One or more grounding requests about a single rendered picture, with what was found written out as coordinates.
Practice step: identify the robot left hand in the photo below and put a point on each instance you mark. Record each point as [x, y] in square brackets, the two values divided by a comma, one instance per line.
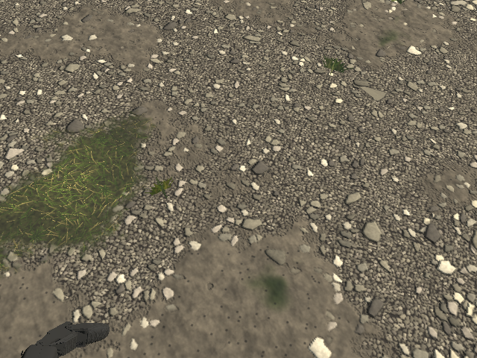
[65, 338]

